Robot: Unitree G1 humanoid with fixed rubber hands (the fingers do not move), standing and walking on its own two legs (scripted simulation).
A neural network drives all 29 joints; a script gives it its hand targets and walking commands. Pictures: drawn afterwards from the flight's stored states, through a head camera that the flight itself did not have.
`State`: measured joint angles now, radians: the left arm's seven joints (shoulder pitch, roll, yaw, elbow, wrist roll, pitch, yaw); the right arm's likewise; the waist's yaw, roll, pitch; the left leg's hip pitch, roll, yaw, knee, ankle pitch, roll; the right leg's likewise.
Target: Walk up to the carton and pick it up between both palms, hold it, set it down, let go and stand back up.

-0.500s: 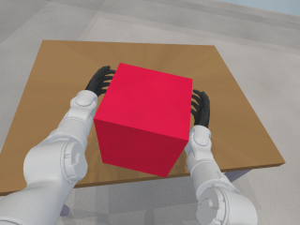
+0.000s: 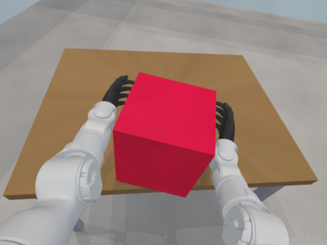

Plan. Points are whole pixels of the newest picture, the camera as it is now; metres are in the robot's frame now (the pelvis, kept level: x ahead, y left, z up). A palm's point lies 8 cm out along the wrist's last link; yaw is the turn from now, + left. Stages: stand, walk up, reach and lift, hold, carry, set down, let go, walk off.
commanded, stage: reach and lift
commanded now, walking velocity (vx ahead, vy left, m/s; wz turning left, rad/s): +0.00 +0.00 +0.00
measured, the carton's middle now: (163, 138) +0.40 -0.03 +0.01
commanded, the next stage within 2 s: none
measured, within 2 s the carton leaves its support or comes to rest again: neither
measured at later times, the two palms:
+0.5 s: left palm (109, 80) +0.44 +0.10 +0.18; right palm (243, 108) +0.38 -0.19 +0.16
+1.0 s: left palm (101, 77) +0.41 +0.11 +0.21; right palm (247, 98) +0.37 -0.18 +0.19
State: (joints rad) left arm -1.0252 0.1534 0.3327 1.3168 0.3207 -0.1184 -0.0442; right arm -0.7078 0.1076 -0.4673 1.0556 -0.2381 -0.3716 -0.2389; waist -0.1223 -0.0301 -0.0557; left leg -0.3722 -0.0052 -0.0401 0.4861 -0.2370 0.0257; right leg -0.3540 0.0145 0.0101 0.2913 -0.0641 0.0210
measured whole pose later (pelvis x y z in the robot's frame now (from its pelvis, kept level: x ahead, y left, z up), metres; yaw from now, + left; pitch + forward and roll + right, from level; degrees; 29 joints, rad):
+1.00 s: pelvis +0.00 -0.01 +0.00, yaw +0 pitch -3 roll -2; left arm -0.89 0.04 0.32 0.75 0.34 0.43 -0.01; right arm -0.79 -0.06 -0.14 0.87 0.04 0.10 -0.17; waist -0.10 -0.01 -0.10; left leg -0.13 0.00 -0.04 0.41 -0.23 0.02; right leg -0.14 0.01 0.01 0.27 -0.08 0.02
